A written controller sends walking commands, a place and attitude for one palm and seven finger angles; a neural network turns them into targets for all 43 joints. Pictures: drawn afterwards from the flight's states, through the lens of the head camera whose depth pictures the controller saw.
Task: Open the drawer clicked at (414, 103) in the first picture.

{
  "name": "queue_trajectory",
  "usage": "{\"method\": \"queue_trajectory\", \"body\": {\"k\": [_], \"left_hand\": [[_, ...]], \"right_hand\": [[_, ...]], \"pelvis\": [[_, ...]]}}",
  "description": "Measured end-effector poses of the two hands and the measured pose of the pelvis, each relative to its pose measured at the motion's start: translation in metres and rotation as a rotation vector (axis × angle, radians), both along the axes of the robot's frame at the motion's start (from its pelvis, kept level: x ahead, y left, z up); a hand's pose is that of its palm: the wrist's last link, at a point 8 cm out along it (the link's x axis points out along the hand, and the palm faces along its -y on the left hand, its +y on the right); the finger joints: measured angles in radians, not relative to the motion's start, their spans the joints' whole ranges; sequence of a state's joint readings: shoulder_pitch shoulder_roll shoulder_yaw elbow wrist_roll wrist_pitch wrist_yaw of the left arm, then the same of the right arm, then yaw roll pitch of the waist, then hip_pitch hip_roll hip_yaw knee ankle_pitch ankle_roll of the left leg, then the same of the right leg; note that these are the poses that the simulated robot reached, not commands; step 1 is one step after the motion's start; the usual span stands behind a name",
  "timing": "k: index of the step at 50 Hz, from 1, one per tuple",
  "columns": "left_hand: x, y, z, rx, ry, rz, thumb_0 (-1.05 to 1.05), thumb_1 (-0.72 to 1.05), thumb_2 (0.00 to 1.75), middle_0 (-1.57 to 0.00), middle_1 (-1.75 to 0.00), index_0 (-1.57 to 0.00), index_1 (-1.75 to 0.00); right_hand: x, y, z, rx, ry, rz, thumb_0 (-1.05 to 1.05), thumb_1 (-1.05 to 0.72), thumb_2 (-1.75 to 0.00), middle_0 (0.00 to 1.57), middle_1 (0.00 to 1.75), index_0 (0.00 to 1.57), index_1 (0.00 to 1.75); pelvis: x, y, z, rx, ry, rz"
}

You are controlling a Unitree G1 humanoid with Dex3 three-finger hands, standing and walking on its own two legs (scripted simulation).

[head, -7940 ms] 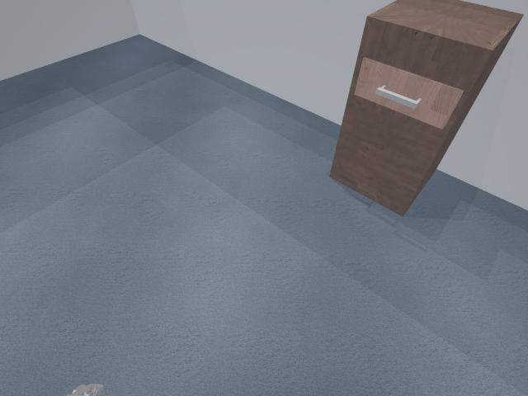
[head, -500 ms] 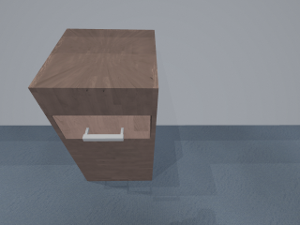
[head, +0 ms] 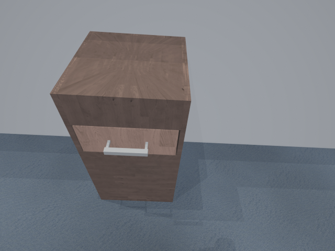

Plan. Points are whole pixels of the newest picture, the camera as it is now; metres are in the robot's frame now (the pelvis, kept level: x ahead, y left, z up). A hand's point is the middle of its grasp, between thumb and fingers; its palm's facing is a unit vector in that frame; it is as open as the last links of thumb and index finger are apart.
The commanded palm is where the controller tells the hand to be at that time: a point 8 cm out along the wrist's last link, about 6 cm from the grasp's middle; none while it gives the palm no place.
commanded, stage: come to a stop and stand still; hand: left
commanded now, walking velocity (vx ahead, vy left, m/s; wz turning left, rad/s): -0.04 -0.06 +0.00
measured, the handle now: (126, 147) +0.50 +0.18 -0.17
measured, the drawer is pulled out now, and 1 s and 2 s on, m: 0.00 0.00 0.00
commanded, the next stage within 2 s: look again from close up in 0.72 s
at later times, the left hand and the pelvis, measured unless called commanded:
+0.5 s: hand out of the picture -0.04 +0.09 -0.18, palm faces +0.03 -0.99 -0.14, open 7.4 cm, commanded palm none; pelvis -0.01 -0.04 +0.00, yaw -1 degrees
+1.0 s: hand out of the picture -0.04 +0.11 -0.18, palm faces +0.01 -0.99 -0.17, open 7.4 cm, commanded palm none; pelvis -0.01 -0.04 -0.01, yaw -1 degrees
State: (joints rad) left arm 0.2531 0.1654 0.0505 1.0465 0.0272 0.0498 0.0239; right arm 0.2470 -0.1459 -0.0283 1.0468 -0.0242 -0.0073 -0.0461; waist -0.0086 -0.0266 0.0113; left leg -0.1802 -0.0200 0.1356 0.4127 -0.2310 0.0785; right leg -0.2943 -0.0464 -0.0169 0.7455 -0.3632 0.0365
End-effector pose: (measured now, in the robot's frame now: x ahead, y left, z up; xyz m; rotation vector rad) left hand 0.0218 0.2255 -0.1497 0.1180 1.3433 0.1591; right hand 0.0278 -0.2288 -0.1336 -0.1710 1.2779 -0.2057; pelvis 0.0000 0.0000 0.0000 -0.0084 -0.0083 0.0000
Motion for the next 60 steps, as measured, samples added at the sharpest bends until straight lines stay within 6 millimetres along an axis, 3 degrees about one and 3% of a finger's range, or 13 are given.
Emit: {"method": "queue_trajectory", "body": {"k": [7, 18, 28, 40, 47, 60], "left_hand": [[-0.025, -0.014, -0.001, 0.011, 0.080, -0.021, 0.01, 0.92, 0.90, -0.20, -0.30, -0.19, -0.30], [-0.051, -0.059, 0.003, -0.018, 0.093, -0.017, 0.01, 0.92, 0.90, -0.20, -0.30, -0.19, -0.30], [-0.073, -0.086, 0.002, -0.047, 0.107, 0.011, 0.01, 0.91, 0.90, -0.20, -0.30, -0.19, -0.30], [-0.088, -0.092, 0.003, -0.042, 0.139, 0.030, 0.00, 0.91, 0.90, -0.20, -0.30, -0.19, -0.30], [-0.079, -0.077, -0.002, -0.023, 0.113, -0.009, 0.01, 0.91, 0.90, -0.20, -0.30, -0.20, -0.30], [-0.010, -0.024, -0.001, 0.034, -0.037, -0.055, 0.01, 0.92, 0.90, -0.20, -0.30, -0.19, -0.30]], "right_hand": [[-0.032, -0.007, -0.014, 0.037, 0.078, -0.045, 0.00, -0.92, -0.90, 0.20, 0.30, 0.20, 0.30], [-0.077, -0.007, -0.020, 0.112, 0.184, -0.065, 0.00, -0.91, -0.90, 0.20, 0.30, 0.20, 0.30], [-0.085, -0.011, -0.020, 0.132, 0.191, -0.060, 0.00, -0.91, -0.90, 0.20, 0.30, 0.20, 0.30], [-0.079, -0.019, -0.020, 0.124, 0.178, -0.052, 0.00, -0.91, -0.90, 0.20, 0.30, 0.20, 0.30], [-0.066, -0.025, -0.024, 0.101, 0.130, -0.033, 0.01, -0.92, -0.90, 0.20, 0.30, 0.20, 0.30], [-0.048, -0.010, -0.018, 0.066, 0.077, 0.000, 0.01, -0.92, -0.90, 0.20, 0.30, 0.20, 0.30]], "pelvis": [[-0.003, -0.011, -0.004, 0.022, 0.002, -0.023], [-0.010, -0.032, 0.000, 0.014, -0.026, -0.017], [-0.015, -0.046, 0.001, 0.014, -0.024, -0.011], [-0.014, -0.053, 0.000, 0.014, -0.016, -0.013], [-0.017, -0.044, -0.008, -0.024, 0.006, -0.013], [-0.009, -0.022, -0.008, 0.004, -0.014, -0.024]]}}
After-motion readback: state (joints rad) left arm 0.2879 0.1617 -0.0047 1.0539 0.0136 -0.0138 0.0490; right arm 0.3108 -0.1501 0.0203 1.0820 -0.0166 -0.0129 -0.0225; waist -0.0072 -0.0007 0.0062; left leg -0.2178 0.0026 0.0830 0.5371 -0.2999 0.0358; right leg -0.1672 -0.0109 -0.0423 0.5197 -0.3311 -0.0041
